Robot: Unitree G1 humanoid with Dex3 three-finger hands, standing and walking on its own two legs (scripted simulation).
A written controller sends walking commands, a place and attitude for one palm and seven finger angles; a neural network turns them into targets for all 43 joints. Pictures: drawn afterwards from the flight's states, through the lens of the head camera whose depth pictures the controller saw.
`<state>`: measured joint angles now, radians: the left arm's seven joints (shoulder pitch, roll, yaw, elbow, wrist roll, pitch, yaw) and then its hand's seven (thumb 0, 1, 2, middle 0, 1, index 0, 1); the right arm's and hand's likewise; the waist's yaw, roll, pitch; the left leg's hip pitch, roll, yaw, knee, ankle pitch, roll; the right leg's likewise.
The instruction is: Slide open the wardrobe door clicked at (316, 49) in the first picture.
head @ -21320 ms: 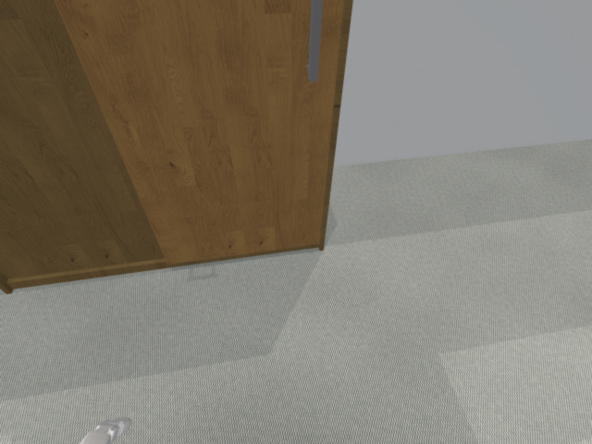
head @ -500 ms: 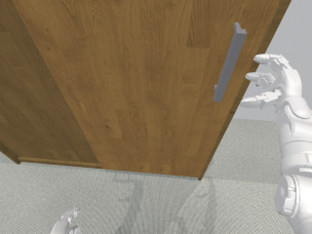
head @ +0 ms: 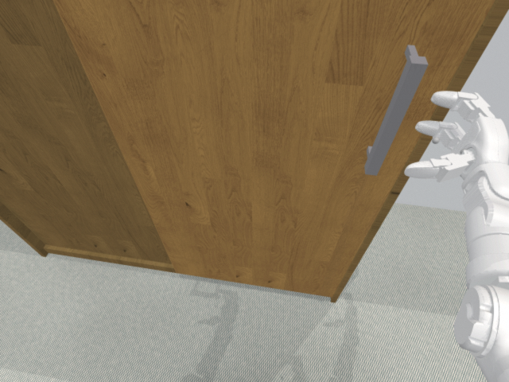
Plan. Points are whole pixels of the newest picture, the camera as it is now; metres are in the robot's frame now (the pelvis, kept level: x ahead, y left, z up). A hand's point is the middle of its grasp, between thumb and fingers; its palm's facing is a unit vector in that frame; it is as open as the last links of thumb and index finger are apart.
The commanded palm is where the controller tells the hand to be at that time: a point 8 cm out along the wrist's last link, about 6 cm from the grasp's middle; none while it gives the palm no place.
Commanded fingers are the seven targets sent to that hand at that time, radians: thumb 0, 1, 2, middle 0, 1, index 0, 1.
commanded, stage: move the hooked fingers beside the handle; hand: right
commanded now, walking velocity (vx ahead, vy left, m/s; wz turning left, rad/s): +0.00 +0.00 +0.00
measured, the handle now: (388, 116) +0.52 -0.14 +0.16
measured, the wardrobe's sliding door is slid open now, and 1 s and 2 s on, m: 0.00 0.00 0.00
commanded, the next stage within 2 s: feel for the door with the fingertips in 0.02 s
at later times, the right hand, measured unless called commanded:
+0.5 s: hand (404, 141) +0.46 -0.16 +0.16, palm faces +0.02 +1.00 +0.02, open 14.0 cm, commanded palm +0.43 -0.21 +0.16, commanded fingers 0.00 0.50 -0.30 0.30 1.20 0.30 1.20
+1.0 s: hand (407, 134) +0.48 -0.16 +0.16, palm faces +0.05 +1.00 +0.01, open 14.0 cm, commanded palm +0.45 -0.22 +0.16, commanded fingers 0.00 0.50 -0.30 0.30 1.20 0.30 1.20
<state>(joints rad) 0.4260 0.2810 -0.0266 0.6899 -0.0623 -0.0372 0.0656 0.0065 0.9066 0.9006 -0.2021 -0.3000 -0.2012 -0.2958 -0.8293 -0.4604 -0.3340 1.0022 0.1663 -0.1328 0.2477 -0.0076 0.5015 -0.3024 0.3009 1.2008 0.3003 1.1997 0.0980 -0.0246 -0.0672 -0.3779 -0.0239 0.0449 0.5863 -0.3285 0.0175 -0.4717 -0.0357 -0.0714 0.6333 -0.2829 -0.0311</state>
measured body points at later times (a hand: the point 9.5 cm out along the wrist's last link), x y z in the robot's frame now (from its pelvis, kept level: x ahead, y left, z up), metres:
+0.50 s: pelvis +0.00 +0.00 +0.00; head +0.03 +0.01 +0.45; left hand +0.09 +0.26 -0.11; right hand +0.45 -0.21 +0.16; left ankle -0.02 +0.11 -0.73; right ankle +0.02 -0.10 -0.73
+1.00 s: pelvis +0.00 +0.01 +0.00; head +0.04 +0.01 +0.45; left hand +0.04 +0.29 -0.12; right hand +0.47 -0.22 +0.16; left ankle -0.02 +0.11 -0.73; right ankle +0.02 -0.10 -0.73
